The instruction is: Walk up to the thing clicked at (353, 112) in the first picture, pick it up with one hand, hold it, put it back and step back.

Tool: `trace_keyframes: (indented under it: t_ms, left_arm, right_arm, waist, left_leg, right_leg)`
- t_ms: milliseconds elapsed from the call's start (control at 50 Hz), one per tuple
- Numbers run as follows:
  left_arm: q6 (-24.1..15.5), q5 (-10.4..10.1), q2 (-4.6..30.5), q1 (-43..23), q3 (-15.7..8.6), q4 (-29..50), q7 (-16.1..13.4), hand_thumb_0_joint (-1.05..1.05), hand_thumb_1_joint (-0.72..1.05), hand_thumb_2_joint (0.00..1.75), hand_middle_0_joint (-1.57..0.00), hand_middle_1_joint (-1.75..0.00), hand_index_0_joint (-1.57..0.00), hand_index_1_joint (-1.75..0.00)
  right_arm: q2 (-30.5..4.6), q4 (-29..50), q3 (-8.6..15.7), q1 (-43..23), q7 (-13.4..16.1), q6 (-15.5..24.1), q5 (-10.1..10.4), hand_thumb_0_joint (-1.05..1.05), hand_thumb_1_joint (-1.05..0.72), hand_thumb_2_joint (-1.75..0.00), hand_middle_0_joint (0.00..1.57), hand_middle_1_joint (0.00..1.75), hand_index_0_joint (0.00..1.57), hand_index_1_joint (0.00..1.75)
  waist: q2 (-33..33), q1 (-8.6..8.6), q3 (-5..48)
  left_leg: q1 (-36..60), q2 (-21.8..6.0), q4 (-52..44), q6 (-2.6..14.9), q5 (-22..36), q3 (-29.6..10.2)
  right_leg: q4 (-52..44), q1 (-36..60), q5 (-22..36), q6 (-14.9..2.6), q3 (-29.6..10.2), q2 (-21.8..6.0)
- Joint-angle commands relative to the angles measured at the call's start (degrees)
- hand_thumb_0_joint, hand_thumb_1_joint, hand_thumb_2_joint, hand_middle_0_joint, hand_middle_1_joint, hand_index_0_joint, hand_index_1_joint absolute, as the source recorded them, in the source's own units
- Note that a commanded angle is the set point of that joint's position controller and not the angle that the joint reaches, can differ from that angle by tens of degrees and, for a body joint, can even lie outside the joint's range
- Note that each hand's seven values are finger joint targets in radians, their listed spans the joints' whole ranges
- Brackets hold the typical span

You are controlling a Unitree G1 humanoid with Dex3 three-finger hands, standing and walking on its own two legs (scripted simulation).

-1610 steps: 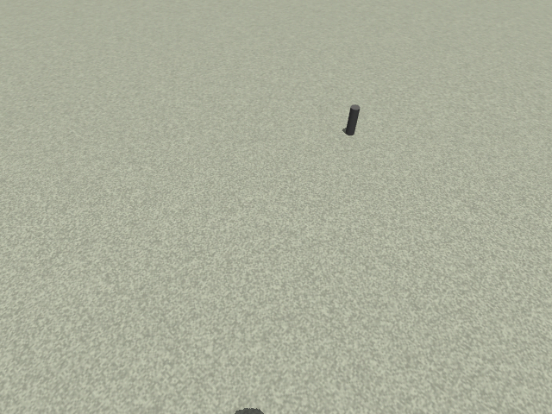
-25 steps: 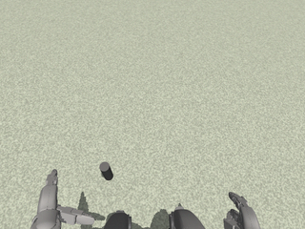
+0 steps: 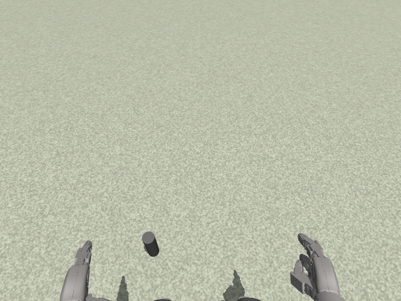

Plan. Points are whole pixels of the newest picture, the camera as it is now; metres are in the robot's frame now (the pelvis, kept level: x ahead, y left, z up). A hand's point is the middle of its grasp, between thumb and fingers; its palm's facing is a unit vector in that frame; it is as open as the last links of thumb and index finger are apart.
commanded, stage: home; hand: left
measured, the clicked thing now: (151, 244) +0.44 +0.21 -0.63
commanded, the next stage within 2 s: stand in 1.32 s
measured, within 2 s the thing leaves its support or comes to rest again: neither
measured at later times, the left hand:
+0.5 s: hand (114, 292) +0.16 +0.17 -0.06, palm faces +0.10 -0.95 -0.28, open 17.5 cm
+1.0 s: hand (113, 293) +0.15 +0.17 -0.06, palm faces +0.09 -0.96 -0.28, open 17.6 cm
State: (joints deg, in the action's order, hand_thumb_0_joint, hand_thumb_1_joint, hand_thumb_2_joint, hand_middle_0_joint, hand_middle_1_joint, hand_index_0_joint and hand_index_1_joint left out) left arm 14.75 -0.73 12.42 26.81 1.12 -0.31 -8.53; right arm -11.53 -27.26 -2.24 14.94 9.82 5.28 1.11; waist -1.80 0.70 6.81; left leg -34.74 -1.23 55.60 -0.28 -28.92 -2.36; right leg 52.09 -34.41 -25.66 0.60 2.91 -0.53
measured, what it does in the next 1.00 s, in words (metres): stands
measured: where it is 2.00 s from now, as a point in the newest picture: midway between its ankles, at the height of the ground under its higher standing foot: outside the picture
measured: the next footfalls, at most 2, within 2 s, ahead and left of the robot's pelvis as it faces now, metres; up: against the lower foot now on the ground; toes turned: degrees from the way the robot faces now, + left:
none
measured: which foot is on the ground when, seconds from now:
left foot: down 0.00-1.00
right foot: down 0.00-1.00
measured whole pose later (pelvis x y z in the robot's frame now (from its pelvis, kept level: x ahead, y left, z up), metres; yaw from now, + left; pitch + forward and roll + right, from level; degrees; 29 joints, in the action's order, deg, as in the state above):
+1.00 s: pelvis -0.01 -0.01 +0.00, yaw +0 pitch +7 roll -2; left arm 14.1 -0.6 11.9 26.6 1.0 -1.1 -7.4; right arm -11.4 -29.6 -2.1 16.2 10.1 7.4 1.0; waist -1.9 0.9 6.2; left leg -34.5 -1.5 54.9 -0.7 -27.7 -2.3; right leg 51.9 -34.5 -24.6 0.2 2.8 -0.3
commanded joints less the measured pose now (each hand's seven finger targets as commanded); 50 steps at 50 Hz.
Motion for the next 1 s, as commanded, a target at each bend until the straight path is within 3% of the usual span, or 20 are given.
trace_keyframes:
  t_ms: [0, 80, 140, 160, 220, 260, 280, 340, 400, 460, 520, 560, 580, 660, 780, 820, 860, 920, 980]
  left_arm:
    - [-2.89, 0.30, 6.37, -3.27, -3.98, 12.13, -0.63, 0.00, -0.56, 0.05, -0.05, -0.05, -0.05, -0.05]
    - [-2.75, 0.20, 5.36, -1.78, -3.37, 11.08, -0.40, 0.00, -0.55, 0.06, -0.05, -0.05, -0.05, -0.05]
    - [-2.80, 0.26, 5.44, -1.02, -3.73, 9.89, -0.31, 0.00, -0.56, 0.05, -0.05, -0.05, -0.05, -0.05]
    - [-2.66, 0.29, 3.74, 0.84, -2.68, 7.55, -0.10, 0.00, -0.56, 0.05, -0.05, -0.05, -0.05, -0.05]
    - [-3.16, 0.24, 7.36, -3.97, -4.89, 13.06, -0.33, 0.00, -0.57, 0.04, -0.05, -0.05, -0.05, -0.05]
    - [-2.63, 0.31, 3.97, 0.06, -2.86, 7.07, 0.02, 0.00, -0.57, 0.04, -0.05, -0.05, -0.05, -0.05]
    - [-2.63, 0.08, 3.80, -0.72, -2.80, 8.18, 0.03, 0.00, -0.58, 0.04, -0.05, -0.05, -0.05, -0.05]
    - [-3.24, 0.34, 7.29, -3.92, -5.19, 12.76, -0.27, 0.00, -0.58, 0.04, -0.05, -0.05, -0.05, -0.05]
    - [-2.79, 0.26, 3.16, -0.69, -2.33, 7.21, 0.17, 0.00, -0.60, 0.03, -0.05, -0.05, -0.05, -0.05]
    - [-3.20, 0.40, 5.82, -3.03, -4.24, 10.60, 0.02, 0.00, -0.60, 0.03, -0.05, -0.05, -0.05, -0.05]
    - [-3.01, 0.33, 4.53, -1.75, -3.25, 9.53, 0.21, 0.00, -0.60, 0.03, -0.05, -0.05, -0.05, -0.05]
    - [-3.36, 0.37, 6.72, -4.66, -4.74, 12.57, -0.08, 0.00, -0.60, 0.03, -0.05, -0.05, -0.05, -0.05]
    - [-2.95, 0.46, 4.62, -1.96, -3.26, 7.81, 0.19, 0.00, -0.59, 0.03, -0.05, -0.05, -0.05, -0.05]
    - [-3.25, 0.37, 5.49, -4.06, -3.76, 10.67, 0.25, 0.00, -0.58, 0.04, -0.05, -0.05, -0.05, -0.05]
    - [-3.32, 0.37, 4.25, -2.16, -3.05, 9.26, 0.39, 0.00, -0.59, 0.03, -0.05, -0.05, -0.05, -0.05]
    - [-3.60, 0.33, 6.21, -4.00, -4.31, 11.74, 0.26, 0.00, -0.56, 0.05, -0.05, -0.05, -0.05, -0.05]
    - [-3.21, 0.39, 4.41, -1.00, -3.27, 7.99, 0.47, 0.00, -0.59, 0.03, -0.05, -0.05, -0.05, -0.05]
    - [-3.63, 0.43, 5.79, -2.86, -4.09, 11.35, 0.38, 0.00, -0.59, 0.03, -0.05, -0.05, -0.05, -0.05]
    - [-3.40, 0.44, 4.28, -0.80, -3.29, 9.39, 0.47, 0.00, -0.58, 0.04, -0.05, -0.05, -0.05, -0.05]
  right_arm:
    - [-7.01, 7.96, 3.08, -2.46, 0.89, 3.43, -0.26, 0.00, -0.90, -0.90, 0.20, 0.30, 0.20, 0.30]
    - [-6.71, 7.79, 3.03, -2.36, 0.88, 3.53, -0.26, 0.00, -0.90, -0.90, 0.20, 0.30, 0.20, 0.30]
    - [-6.83, 7.63, 3.19, -2.64, 0.67, 3.63, -0.25, 0.00, -0.90, -0.90, 0.20, 0.30, 0.20, 0.30]
    - [-6.80, 7.82, 3.24, -2.74, 0.63, 3.58, -0.33, 0.00, -0.90, -0.90, 0.20, 0.30, 0.20, 0.30]
    - [-7.14, 7.84, 3.39, -2.61, 0.83, 3.60, -0.18, 0.00, -0.90, -0.90, 0.20, 0.30, 0.20, 0.30]
    - [-6.69, 7.79, 3.20, -2.61, 0.83, 3.74, -0.28, 0.00, -0.90, -0.90, 0.20, 0.30, 0.20, 0.30]
    - [-6.74, 7.95, 3.21, -2.78, 0.73, 3.89, -0.29, 0.00, -0.90, -0.90, 0.20, 0.30, 0.20, 0.30]
    - [-6.83, 7.58, 3.29, -2.80, 0.88, 3.95, -0.31, 0.00, -0.90, -0.90, 0.20, 0.30, 0.20, 0.30]
    - [-6.62, 7.86, 3.19, -3.26, 0.89, 4.34, -0.39, 0.00, -0.90, -0.90, 0.20, 0.30, 0.20, 0.30]
    - [-6.96, 7.94, 3.30, -3.26, 0.86, 4.46, -0.36, 0.00, -0.90, -0.90, 0.20, 0.30, 0.20, 0.30]
    - [-6.73, 7.88, 3.21, -2.91, 1.08, 4.68, -0.28, 0.00, -0.90, -0.90, 0.20, 0.30, 0.20, 0.30]
    - [-6.61, 7.32, 3.10, -2.83, 1.15, 4.84, -0.29, 0.00, -0.90, -0.90, 0.20, 0.30, 0.20, 0.30]
    - [-6.70, 7.43, 3.06, -2.98, 1.17, 4.91, -0.36, 0.00, -0.90, -0.90, 0.20, 0.30, 0.20, 0.30]
    - [-6.82, 7.55, 3.03, -3.48, 1.06, 5.17, -0.31, 0.00, -0.90, -0.90, 0.20, 0.30, 0.20, 0.30]
    - [-6.55, 7.23, 2.93, -3.33, 1.02, 5.56, -0.45, 0.00, -0.90, -0.90, 0.20, 0.30, 0.20, 0.30]
    - [-6.70, 7.16, 3.01, -3.22, 1.01, 5.58, -0.31, 0.00, -0.90, -0.90, 0.20, 0.30, 0.20, 0.30]
    - [-6.63, 7.30, 2.92, -3.29, 0.99, 5.62, -0.30, 0.00, -0.90, -0.90, 0.20, 0.30, 0.20, 0.30]
    - [-6.59, 6.93, 3.07, -2.82, 1.17, 5.62, -0.40, 0.00, -0.90, -0.90, 0.20, 0.30, 0.20, 0.30]
    - [-6.43, 6.83, 3.11, -2.82, 1.04, 5.54, -0.56, 0.00, -0.90, -0.90, 0.20, 0.30, 0.20, 0.30]
  waist:
    - [-1.22, 0.75, 6.12]
    - [0.23, 0.89, 5.93]
    - [0.12, 0.44, 5.05]
    - [0.85, 0.77, 5.63]
    - [-1.26, 0.29, 5.97]
    - [1.53, 1.11, 4.22]
    - [1.20, 0.82, 3.59]
    - [-0.62, 0.13, 5.75]
    - [1.99, 1.10, 2.23]
    - [-0.97, 0.38, 4.38]
    - [0.70, 0.81, 3.80]
    - [0.25, 0.51, 4.55]
    - [1.36, 1.05, 3.25]
    - [0.12, 0.63, 2.89]
    - [0.97, 0.90, 3.38]
    - [-0.40, 0.37, 4.26]
    - [0.58, 0.55, 2.15]
    - [0.31, 0.61, 5.59]
    - [0.43, 0.40, 5.29]
  left_leg:
    - [3.72, 1.00, -10.00, 0.30, 16.61, 0.74]
    - [3.80, 1.13, -9.08, 0.52, 18.47, 1.25]
    - [3.13, 1.21, -9.22, 0.57, 17.21, 1.44]
    - [3.15, 1.15, -9.27, 0.48, 17.83, 1.20]
    - [3.61, 1.20, -9.44, 0.50, 17.17, 1.46]
    - [2.45, 1.29, -9.03, 0.79, 15.96, 1.64]
    - [2.24, 1.27, -9.51, 0.79, 14.93, 1.61]
    - [2.97, 1.26, -9.91, 0.71, 13.87, 1.53]
    - [1.25, 1.24, -10.28, 0.99, 10.38, 1.57]
    - [2.00, 1.20, -11.05, 0.69, 10.04, 1.30]
    - [2.31, 1.19, -10.37, 0.89, 11.13, 1.68]
    - [2.70, 1.30, -10.20, 0.94, 10.99, 1.73]
    - [1.84, 1.45, -10.31, 1.04, 9.86, 1.93]
    - [1.37, 1.32, -11.39, 1.01, 6.99, 1.65]
    - [1.65, 1.30, -10.77, 0.98, 8.58, 1.53]
    - [1.70, 1.37, -10.78, 0.89, 8.99, 1.54]
    - [0.95, 1.36, -10.86, 0.92, 8.29, 1.68]
    - [2.82, 1.24, -10.06, 0.84, 11.63, 1.55]
    - [2.70, 1.08, -10.12, 0.65, 13.65, 1.35]
  right_leg:
    - [-7.43, 5.85, 13.48, -1.37, 0.99, 1.90]
    - [-7.82, 6.68, 16.09, -1.15, 0.67, 1.67]
    - [-8.07, 6.32, 14.90, -1.16, 0.62, 1.60]
    - [-7.69, 6.60, 15.12, -1.21, 0.68, 1.68]
    - [-8.11, 6.22, 14.66, -1.18, 0.52, 1.54]
    - [-8.56, 5.81, 14.20, -0.88, 0.43, 1.50]
    - [-8.74, 5.55, 13.22, -0.96, 0.56, 1.52]
    - [-8.70, 6.32, 11.66, -1.17, 0.31, 1.45]
    - [-9.60, 4.33, 8.69, -0.88, 0.61, 1.61]
    - [-9.00, 5.25, 7.97, -1.24, 0.57, 1.70]
    - [-9.47, 4.73, 9.21, -1.06, 0.24, 1.55]
    - [-9.68, 5.28, 9.14, -0.97, 0.12, 1.36]
    - [-9.87, 4.45, 8.24, -0.84, 0.06, 1.42]
    - [-10.14, 4.05, 5.39, -1.06, 0.23, 1.42]
    - [-9.71, 4.41, 6.82, -0.99, 0.34, 1.55]
    - [-9.39, 4.74, 7.24, -1.09, 0.31, 1.42]
    - [-9.72, 3.63, 6.45, -1.03, 0.46, 1.56]
    - [-9.10, 5.43, 9.53, -1.04, 0.26, 1.55]
    - [-8.28, 5.86, 11.16, -1.27, 0.54, 1.79]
